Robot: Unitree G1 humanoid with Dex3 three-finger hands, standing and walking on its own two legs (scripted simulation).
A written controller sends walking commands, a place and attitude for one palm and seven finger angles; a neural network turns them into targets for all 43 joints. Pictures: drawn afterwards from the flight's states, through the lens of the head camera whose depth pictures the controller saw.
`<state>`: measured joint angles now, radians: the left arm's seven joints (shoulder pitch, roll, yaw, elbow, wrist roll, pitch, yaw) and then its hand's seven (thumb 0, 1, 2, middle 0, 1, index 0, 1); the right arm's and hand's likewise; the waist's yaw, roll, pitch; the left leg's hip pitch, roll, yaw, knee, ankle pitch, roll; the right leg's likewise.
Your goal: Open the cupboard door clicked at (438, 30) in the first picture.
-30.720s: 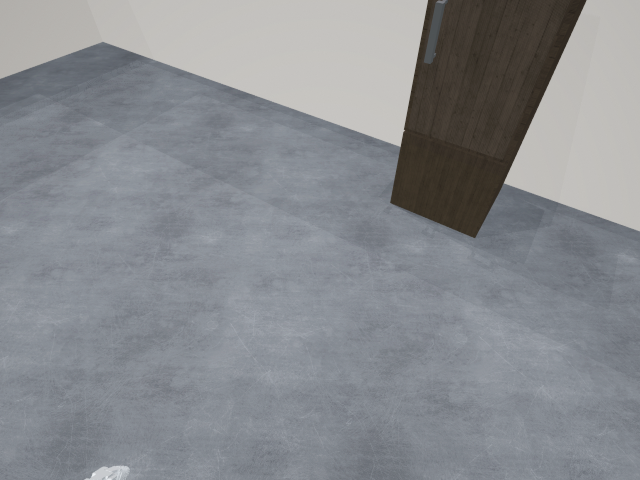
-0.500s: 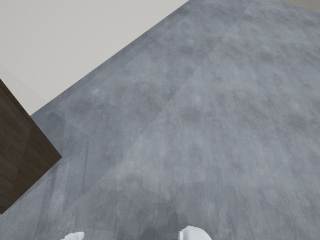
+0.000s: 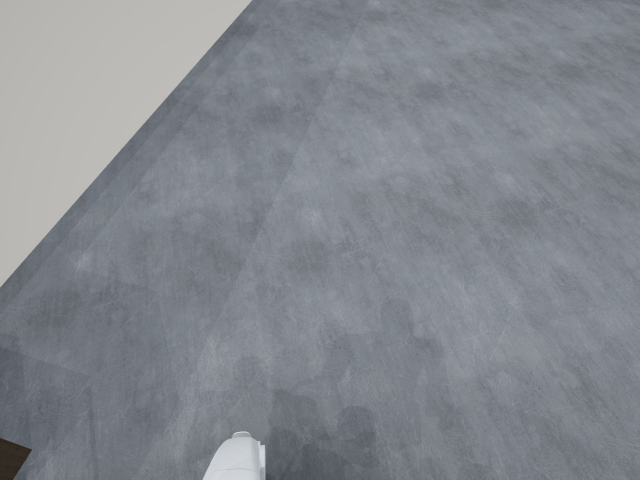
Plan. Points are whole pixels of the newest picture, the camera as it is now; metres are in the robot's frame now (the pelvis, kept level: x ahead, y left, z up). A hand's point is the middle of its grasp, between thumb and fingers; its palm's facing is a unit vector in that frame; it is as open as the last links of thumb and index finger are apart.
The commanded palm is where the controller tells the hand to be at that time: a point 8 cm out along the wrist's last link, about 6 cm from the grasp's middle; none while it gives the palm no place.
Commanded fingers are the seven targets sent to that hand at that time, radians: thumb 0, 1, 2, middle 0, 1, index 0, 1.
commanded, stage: walk to a spot facing it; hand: left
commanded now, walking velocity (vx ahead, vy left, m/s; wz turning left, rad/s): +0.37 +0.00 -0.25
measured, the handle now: out of the picture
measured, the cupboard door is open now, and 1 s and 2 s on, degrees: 40 40 40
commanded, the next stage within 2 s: turn to face it in 0.74 s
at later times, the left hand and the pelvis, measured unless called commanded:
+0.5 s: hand (234, 316) +0.38 +0.16 -0.16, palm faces -0.21 -0.96 -0.18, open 7.4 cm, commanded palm none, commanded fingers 0.00 0.90 0.90 -0.20 -0.30 -0.20 -0.30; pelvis +0.25 +0.00 +0.00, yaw -11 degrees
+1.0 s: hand (270, 254) +0.54 +0.12 -0.20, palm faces -0.15 -0.97 -0.17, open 7.3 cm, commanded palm none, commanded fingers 0.00 0.90 0.90 -0.20 -0.30 -0.20 -0.30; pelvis +0.50 -0.06 -0.02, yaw -11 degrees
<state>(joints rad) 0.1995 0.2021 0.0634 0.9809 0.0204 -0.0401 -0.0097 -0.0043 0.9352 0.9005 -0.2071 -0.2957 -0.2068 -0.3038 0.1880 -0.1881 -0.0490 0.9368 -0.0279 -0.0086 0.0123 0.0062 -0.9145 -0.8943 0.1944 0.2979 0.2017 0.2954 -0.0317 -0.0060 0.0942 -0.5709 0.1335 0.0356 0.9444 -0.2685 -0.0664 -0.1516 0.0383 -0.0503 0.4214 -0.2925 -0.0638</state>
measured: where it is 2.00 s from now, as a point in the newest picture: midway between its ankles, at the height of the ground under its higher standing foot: (362, 317)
